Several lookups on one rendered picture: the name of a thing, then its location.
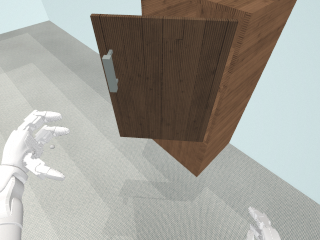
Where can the robot left forearm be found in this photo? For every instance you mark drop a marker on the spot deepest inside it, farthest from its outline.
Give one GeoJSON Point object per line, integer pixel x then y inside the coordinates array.
{"type": "Point", "coordinates": [12, 181]}

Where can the robot left hand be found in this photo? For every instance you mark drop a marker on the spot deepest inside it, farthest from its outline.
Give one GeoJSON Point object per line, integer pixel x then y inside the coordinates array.
{"type": "Point", "coordinates": [17, 150]}

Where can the handle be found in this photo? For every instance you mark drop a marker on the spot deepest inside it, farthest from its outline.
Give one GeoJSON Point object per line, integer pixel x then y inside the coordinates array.
{"type": "Point", "coordinates": [110, 72]}

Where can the cupboard door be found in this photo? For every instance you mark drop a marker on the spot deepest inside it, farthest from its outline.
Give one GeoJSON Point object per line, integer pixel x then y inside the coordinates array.
{"type": "Point", "coordinates": [169, 70]}

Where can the robot right hand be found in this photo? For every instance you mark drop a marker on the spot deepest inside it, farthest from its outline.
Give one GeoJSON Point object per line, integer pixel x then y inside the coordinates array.
{"type": "Point", "coordinates": [264, 231]}

